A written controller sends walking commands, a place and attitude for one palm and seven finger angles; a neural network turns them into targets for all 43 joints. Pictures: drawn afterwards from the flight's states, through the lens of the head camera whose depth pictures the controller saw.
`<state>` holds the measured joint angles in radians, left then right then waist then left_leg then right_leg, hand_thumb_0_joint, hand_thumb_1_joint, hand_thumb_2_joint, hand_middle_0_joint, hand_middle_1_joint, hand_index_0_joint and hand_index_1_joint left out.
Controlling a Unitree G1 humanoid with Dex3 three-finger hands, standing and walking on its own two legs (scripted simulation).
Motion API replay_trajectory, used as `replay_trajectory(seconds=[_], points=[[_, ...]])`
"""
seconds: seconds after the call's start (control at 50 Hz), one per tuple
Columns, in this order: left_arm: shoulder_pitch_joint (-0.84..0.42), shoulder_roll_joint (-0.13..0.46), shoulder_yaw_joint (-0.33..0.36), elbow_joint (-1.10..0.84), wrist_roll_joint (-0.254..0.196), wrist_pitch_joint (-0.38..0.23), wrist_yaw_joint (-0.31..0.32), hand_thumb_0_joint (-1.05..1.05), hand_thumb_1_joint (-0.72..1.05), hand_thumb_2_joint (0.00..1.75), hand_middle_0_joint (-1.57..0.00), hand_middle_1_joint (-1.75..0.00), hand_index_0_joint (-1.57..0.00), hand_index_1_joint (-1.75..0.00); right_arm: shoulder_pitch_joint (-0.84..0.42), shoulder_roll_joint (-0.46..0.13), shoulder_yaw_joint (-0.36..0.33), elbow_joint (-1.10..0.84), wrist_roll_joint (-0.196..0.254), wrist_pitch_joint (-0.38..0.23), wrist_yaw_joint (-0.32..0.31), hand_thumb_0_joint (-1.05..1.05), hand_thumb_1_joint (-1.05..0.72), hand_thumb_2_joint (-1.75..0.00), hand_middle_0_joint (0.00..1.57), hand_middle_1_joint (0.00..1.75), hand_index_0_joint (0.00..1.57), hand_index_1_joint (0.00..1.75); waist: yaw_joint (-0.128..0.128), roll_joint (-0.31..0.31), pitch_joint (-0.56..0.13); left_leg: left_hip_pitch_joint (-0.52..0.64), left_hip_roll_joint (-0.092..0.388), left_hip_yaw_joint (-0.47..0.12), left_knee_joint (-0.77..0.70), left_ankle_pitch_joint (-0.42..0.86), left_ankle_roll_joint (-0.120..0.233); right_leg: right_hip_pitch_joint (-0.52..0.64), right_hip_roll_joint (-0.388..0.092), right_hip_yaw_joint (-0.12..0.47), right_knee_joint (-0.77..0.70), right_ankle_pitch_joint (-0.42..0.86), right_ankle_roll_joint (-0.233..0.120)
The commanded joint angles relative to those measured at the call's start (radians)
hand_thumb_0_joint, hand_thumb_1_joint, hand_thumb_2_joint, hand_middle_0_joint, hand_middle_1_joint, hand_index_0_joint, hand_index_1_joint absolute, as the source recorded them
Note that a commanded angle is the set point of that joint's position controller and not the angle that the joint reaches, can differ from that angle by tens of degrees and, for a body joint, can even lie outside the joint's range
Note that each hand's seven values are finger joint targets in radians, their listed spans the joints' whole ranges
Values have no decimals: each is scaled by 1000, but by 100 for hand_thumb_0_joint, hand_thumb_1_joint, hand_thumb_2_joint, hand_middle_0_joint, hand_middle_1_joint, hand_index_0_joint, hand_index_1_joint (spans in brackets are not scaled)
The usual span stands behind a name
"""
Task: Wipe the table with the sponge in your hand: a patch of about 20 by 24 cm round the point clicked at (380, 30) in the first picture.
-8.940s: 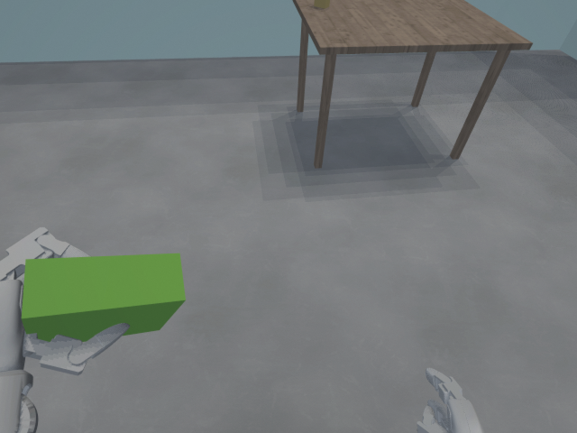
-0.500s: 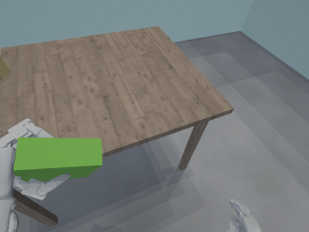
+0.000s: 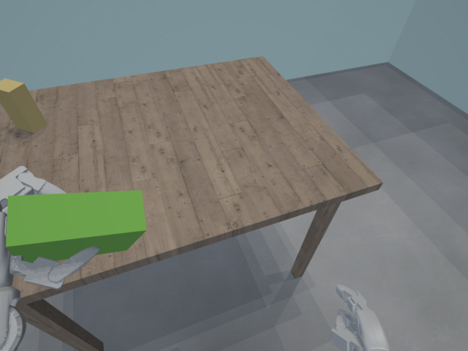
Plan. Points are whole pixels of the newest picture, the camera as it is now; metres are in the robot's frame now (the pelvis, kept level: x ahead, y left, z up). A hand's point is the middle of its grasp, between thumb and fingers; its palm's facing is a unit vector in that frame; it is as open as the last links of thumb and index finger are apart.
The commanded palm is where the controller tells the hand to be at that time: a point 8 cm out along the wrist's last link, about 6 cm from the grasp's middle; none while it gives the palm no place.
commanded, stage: shuffle to correct the standing spot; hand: left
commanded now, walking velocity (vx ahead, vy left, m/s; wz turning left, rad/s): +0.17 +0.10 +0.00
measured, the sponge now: (99, 226) +0.24 +0.20 +0.15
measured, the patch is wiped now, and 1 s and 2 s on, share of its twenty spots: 0.00 0.00 0.00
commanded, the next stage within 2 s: come to a stop and stand still in 0.86 s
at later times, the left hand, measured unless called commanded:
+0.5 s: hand (60, 204) +0.25 +0.25 +0.18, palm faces +0.40 -0.81 -0.42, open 9.6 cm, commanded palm +0.19 +0.29 +0.19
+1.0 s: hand (39, 178) +0.29 +0.30 +0.18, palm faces +0.42 -0.82 -0.40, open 9.5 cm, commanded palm +0.23 +0.33 +0.19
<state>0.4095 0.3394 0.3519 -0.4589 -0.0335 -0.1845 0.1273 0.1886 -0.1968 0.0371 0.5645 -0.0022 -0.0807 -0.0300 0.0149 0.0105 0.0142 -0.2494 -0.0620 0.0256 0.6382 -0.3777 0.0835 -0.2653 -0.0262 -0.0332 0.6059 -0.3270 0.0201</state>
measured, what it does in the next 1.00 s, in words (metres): steps on the spot: right foot, then left foot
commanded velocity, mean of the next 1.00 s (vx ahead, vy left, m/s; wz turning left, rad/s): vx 0.15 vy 0.09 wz -0.02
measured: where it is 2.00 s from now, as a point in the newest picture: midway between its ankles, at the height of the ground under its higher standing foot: outside the picture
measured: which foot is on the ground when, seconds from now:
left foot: down 0.00-0.56, up 0.58-0.80, down 0.82-1.00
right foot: down 0.00-0.34, up 0.36-0.54, down 0.56-1.00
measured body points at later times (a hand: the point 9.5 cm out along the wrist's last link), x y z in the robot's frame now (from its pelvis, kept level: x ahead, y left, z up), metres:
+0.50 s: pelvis +0.03 +0.01 +0.00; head +0.04 +0.00 +0.45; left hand +0.22 +0.29 +0.20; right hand +0.19 -0.23 -0.08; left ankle -0.01 +0.06 -0.72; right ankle +0.05 -0.09 -0.70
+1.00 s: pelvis +0.07 +0.05 +0.00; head +0.08 +0.05 +0.45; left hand +0.26 +0.34 +0.20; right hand +0.26 -0.18 -0.07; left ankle +0.09 +0.19 -0.72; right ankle +0.09 -0.08 -0.72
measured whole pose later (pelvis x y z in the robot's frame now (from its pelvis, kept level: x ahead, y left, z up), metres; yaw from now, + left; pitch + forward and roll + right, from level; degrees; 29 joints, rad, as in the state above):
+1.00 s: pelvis +0.07 +0.05 +0.00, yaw +1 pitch -3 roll -1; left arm 0.44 0.35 0.37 -0.47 -0.04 -0.18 0.13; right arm 0.18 -0.21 0.00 0.59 0.02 -0.11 -0.06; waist -0.01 0.02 0.06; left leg -0.27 0.06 0.01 0.63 -0.31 -0.01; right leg -0.25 -0.06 -0.09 0.60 -0.30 0.02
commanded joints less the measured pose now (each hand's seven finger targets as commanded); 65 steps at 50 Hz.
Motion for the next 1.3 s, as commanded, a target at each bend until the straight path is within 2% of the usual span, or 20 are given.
replay_trajectory(seconds=[0.0, 0.12, 0.2, 0.24, 0.28, 0.32, 0.34, 0.4, 0.48, 0.5, 0.54, 0.58, 0.64, 0.72, 0.8, 0.86, 0.94, 1.04, 1.1, 1.28], points=[[-78, 188, 116, -254, -18, -80, 21, 0, 10, 130, -120, -160, -120, -160, -88, -140, -67, -152, 11, -46, -13, 0, -90, -90, 20, 30, 20, 30, -20, 62, -124, -61, 115, -116, -94, 317, -68, 108, -68, 81, 24, 264, -103], [-34, 205, 151, -237, -22, -90, 21, 0, 10, 130, -120, -160, -120, -160, -80, -140, -75, -157, 15, -38, -11, 0, -90, -90, 20, 30, 20, 30, -19, 65, -129, -22, 148, -139, -88, 519, -70, 101, -23, -3, 22, 247, -77], [0, 203, 151, -234, -30, -98, 28, 0, 10, 130, -120, -160, -120, -160, -75, -152, -94, -147, 26, -29, -5, 0, -90, -90, 20, 30, 20, 30, -13, -142, -164, -221, 51, -18, 197, 229, -77, 256, -229, 278, -66, 354, -207], [-17, 248, 186, -265, -27, -106, 42, 0, 10, 130, -120, -160, -120, -160, -88, -148, -85, -131, 23, -20, -3, 0, -90, -90, 20, 30, 20, 30, -17, -80, -108, -209, 78, -44, 134, -67, -51, 159, -305, 354, -108, 243, -209], [-33, 197, 151, -272, -26, -105, 38, 0, 10, 130, -120, -160, -120, -160, -83, -138, -77, -128, 21, -17, -11, 0, -90, -90, 20, 30, 20, 30, -45, 3, -64, -34, 94, -76, -90, 9, -29, -16, -177, 178, 1, 130, -131], [-32, 211, 165, -292, -22, -104, 33, 0, 10, 130, -120, -160, -120, -160, -78, -151, -82, -143, 14, -32, -24, 0, -90, -90, 20, 30, 20, 30, -46, 234, -60, 195, 239, -343, -274, 473, -21, -256, 33, -53, 290, 4, -22], [-82, 256, 177, -347, -11, -111, 29, 0, 10, 130, -120, -160, -120, -160, -90, -147, -84, -137, -2, -40, -20, 0, -90, -90, 20, 30, 20, 30, -40, 297, -88, 340, 285, -415, -301, 685, -27, -388, 36, -27, 412, -195, -15], [-57, 191, 126, -265, -3, -80, 24, 0, 10, 130, -120, -160, -120, -160, -65, -140, -86, -135, -6, -47, -6, 0, -90, -90, 20, 30, 20, 30, -31, 98, -82, 351, 268, -272, -234, 727, 7, -369, -1, -40, 325, -128, -32], [9, 182, 123, -211, -11, -65, 24, 0, 10, 130, -120, -160, -120, -160, -84, -149, -70, -148, 5, -44, -15, 0, -90, -90, 20, 30, 20, 30, -8, 123, -102, 19, 189, -95, -165, 564, -27, 104, 32, -119, -77, 67, -52], [27, 196, 140, -186, -13, -68, 26, 0, 10, 130, -120, -160, -120, -160, -95, -151, -71, -150, 6, -39, -18, 0, -90, -90, 20, 30, 20, 30, 10, 70, -128, -149, 173, -80, -35, 453, -31, 310, 3, -72, -161, 160, -76], [54, 235, 171, -154, -26, -77, 24, 0, 10, 130, -120, -160, -120, -160, -94, -156, -96, -160, 13, -32, -11, 0, -90, -90, 20, 30, 20, 30, 0, -227, -177, -418, 35, -16, 489, -47, -45, 402, -381, 519, -291, 113, -270], [17, 223, 167, -199, -29, -86, 12, 0, 10, 130, -120, -160, -120, -160, -63, -161, -102, -132, 11, -12, 5, 0, -90, -90, 20, 30, 20, 30, -19, -130, -40, -417, 117, -136, 603, -137, -67, 71, -415, 576, -396, -298, -278], [-92, 240, 162, -292, -19, -98, 16, 0, 10, 130, -120, -160, -120, -160, -106, -138, -79, -105, 10, -2, 6, 0, -90, -90, 20, 30, 20, 30, -33, -30, -47, -226, 179, -112, 400, -72, -54, -137, -340, 346, -364, -167, -236], [-76, 200, 121, -258, -12, -75, 33, 0, 10, 130, -120, -160, -120, -160, -112, -110, -65, -99, 0, -52, -33, 0, -90, -90, 20, 30, 20, 30, -16, -78, -71, 75, 59, 101, -8, 52, -50, -123, -194, 123, -319, -147, -148], [-71, 172, 115, -263, -12, -72, 35, 0, 10, 130, -120, -160, -120, -160, -106, -156, -88, -135, 14, -73, -50, 0, -90, -90, 20, 30, 20, 30, -6, 94, -79, 61, 218, -193, -234, 112, 38, -44, -8, -21, 8, 51, -35], [-52, 174, 130, -217, -5, -69, 19, 0, 10, 130, -120, -160, -120, -160, -120, -131, -79, -131, 27, -79, -46, 0, -90, -90, 20, 30, 20, 30, -7, 129, -22, -143, 184, -141, -278, -98, 20, 83, -4, -38, -46, 41, -26], [-43, 191, 131, -234, -15, -65, 17, 0, 10, 130, -120, -160, -120, -160, -103, -127, -82, -119, 20, -89, -33, 0, -90, -90, 20, 30, 20, 30, -21, -128, -74, -59, 66, 28, -25, 145, -38, 109, -136, 130, -199, 195, -100], [-40, 194, 136, -296, -17, -52, 9, 0, 10, 130, -120, -160, -120, -160, -127, -125, -63, -125, 15, -84, -28, 0, -90, -90, 20, 30, 20, 30, -9, 134, -125, 88, 170, -89, -214, 579, -43, 128, -2, -43, -55, 365, -14], [-39, 181, 123, -300, -18, -45, 0, 0, 10, 130, -120, -160, -120, -160, -106, -116, -63, -130, 8, -80, -21, 0, -90, -90, 20, 30, 20, 30, -7, 106, -147, 146, 187, -69, -212, 763, -74, 148, 12, -45, -111, 349, -14], [17, 156, 102, -312, -34, -5, 2, 0, 10, 130, -120, -160, -120, -160, -111, -109, -61, -155, 6, -54, -25, 0, -90, -90, 20, 30, 20, 30, -6, 113, -173, 85, 165, -29, -262, 583, -105, 258, 10, -25, -233, 447, -14]])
